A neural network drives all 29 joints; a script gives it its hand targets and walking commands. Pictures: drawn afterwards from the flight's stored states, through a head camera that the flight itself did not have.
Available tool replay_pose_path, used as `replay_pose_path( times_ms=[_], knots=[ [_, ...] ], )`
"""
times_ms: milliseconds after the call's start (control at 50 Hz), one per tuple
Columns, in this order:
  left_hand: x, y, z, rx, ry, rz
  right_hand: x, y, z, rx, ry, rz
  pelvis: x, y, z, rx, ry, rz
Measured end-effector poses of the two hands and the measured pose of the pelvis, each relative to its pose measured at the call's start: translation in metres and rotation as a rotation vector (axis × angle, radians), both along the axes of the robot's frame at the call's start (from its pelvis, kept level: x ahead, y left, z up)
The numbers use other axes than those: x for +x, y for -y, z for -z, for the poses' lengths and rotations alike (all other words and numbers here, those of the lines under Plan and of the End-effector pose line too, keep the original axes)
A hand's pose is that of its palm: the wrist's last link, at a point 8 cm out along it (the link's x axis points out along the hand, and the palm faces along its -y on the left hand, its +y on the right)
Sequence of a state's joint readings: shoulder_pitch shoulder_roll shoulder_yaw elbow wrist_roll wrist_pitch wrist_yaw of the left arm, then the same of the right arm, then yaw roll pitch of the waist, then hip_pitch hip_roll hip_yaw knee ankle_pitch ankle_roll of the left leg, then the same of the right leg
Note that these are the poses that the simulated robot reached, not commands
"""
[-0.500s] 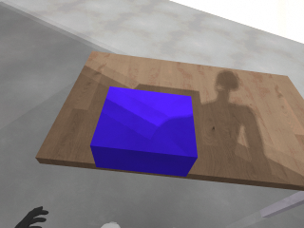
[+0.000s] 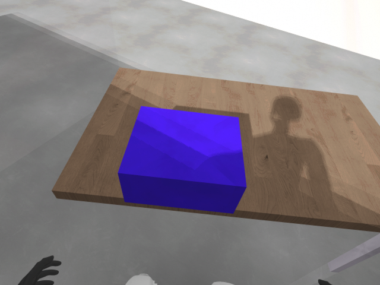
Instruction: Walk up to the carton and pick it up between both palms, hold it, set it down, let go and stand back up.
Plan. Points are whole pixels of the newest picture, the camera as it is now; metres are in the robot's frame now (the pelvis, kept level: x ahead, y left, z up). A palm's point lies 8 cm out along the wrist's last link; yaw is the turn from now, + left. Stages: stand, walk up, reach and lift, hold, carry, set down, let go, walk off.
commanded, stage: walk up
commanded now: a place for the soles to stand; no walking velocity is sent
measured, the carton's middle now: (184, 157) +0.50 +0.00 -0.07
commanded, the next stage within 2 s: reach and lift in 1.46 s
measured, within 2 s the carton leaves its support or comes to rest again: neither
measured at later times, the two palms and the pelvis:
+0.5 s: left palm out of the picture +0.05 +0.34 -0.07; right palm out of the picture +0.04 -0.29 -0.08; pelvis -0.06 +0.02 +0.00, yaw +2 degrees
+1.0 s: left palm out of the picture +0.06 +0.33 -0.06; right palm out of the picture +0.05 -0.30 -0.08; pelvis -0.05 +0.01 +0.01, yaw +2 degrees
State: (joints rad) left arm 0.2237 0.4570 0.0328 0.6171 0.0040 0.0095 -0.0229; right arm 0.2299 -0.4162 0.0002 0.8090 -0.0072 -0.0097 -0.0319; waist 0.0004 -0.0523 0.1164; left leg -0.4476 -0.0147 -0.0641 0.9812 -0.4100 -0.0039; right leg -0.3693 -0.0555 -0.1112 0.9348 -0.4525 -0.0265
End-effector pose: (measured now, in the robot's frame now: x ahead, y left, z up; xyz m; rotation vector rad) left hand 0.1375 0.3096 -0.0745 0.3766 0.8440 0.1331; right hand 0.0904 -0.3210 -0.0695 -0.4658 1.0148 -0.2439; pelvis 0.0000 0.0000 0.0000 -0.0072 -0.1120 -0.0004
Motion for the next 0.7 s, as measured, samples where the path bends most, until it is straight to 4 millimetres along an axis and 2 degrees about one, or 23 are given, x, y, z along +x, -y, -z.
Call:
replay_pose_path(
  times_ms=[100,220,280,420,580,700],
  knots=[
    [-0.02,-0.015,-0.006,0.017,0.009,-0.022,-0.01,-0.01,0.002,0.011,-0.017,-0.029,-0.017,-0.011,-0.001,0.005,-0.003,-0.023],
    [-0.046,-0.036,-0.001,0.021,-0.025,-0.045,-0.028,-0.033,0.006,0.028,-0.025,-0.051,-0.038,-0.027,0.0,0.002,-0.001,-0.039],
    [-0.057,-0.037,-0.002,0.026,-0.04,-0.049,-0.034,-0.038,0.006,0.041,-0.016,-0.048,-0.045,-0.026,-0.003,0.003,-0.002,-0.039],
    [-0.085,-0.028,0.0,0.032,-0.083,-0.056,-0.046,-0.031,0.01,0.055,-0.011,-0.043,-0.058,-0.018,-0.003,0.004,-0.001,-0.031],
    [-0.09,-0.033,-0.001,0.021,-0.08,-0.06,-0.053,-0.031,0.006,0.033,-0.031,-0.047,-0.063,-0.026,-0.005,-0.003,-0.006,-0.034],
    [-0.09,-0.026,-0.004,0.034,-0.096,-0.061,-0.051,-0.027,0.011,0.054,-0.03,-0.047,-0.06,-0.018,-0.007,0.007,-0.014,-0.032]
  ],
)
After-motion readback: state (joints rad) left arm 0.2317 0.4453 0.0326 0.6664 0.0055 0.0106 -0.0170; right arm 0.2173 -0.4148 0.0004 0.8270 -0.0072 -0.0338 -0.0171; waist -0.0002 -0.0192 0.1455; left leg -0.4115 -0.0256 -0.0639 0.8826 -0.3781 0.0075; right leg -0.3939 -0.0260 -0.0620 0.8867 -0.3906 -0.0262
